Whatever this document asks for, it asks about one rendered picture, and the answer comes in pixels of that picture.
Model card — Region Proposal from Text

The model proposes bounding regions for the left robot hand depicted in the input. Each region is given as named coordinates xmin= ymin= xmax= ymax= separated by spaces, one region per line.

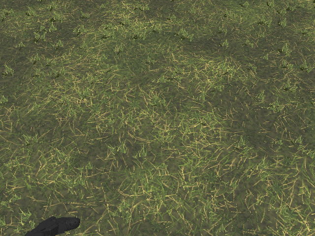
xmin=25 ymin=216 xmax=81 ymax=236

